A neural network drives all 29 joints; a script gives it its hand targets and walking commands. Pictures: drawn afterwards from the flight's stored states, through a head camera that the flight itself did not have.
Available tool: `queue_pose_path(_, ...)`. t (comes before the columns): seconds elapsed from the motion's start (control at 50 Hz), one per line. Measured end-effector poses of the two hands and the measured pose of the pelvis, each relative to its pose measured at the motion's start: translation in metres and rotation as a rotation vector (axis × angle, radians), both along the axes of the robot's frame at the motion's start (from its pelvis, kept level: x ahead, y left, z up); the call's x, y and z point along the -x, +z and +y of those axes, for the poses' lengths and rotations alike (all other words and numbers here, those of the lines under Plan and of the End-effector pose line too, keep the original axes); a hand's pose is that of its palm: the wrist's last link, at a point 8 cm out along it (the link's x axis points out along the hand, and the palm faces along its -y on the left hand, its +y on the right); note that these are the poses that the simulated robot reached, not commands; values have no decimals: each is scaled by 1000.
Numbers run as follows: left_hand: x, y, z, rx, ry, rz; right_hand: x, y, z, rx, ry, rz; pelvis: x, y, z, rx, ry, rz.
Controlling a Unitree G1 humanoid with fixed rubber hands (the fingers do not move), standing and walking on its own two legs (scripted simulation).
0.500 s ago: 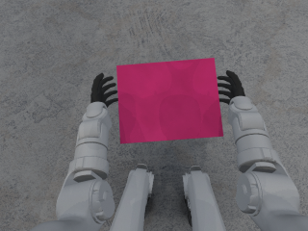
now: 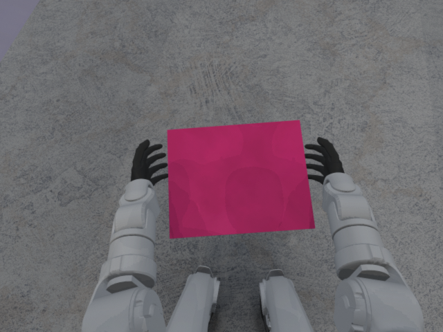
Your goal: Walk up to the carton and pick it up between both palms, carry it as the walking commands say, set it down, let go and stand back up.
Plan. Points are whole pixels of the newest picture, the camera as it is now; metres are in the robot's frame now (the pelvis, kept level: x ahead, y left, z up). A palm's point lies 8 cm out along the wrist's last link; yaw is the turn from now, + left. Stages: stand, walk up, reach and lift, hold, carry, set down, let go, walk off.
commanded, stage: reach and lift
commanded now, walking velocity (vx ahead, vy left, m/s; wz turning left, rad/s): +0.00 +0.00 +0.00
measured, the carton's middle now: (236, 183) +0.41 +0.01 -0.15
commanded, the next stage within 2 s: none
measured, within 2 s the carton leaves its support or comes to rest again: neither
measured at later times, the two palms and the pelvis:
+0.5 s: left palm (125, 178) +0.36 +0.19 +0.03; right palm (350, 170) +0.38 -0.17 +0.01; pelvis +0.02 +0.00 +0.07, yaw +0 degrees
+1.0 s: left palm (101, 174) +0.34 +0.19 +0.10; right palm (373, 164) +0.37 -0.17 +0.09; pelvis +0.04 +0.00 +0.12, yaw -1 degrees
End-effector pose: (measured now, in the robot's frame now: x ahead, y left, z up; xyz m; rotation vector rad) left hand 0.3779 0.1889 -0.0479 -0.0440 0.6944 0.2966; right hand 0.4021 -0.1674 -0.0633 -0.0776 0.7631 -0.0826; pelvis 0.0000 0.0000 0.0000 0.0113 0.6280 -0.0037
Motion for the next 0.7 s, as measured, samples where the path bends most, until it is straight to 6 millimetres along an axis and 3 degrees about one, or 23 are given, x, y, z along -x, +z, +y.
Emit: queue_pose_path(0.7, 29, 105, 0, 12, -32, 14, 25, 106, -3, -20, -2, 2, -29, 93, -1, 2, -9, -222)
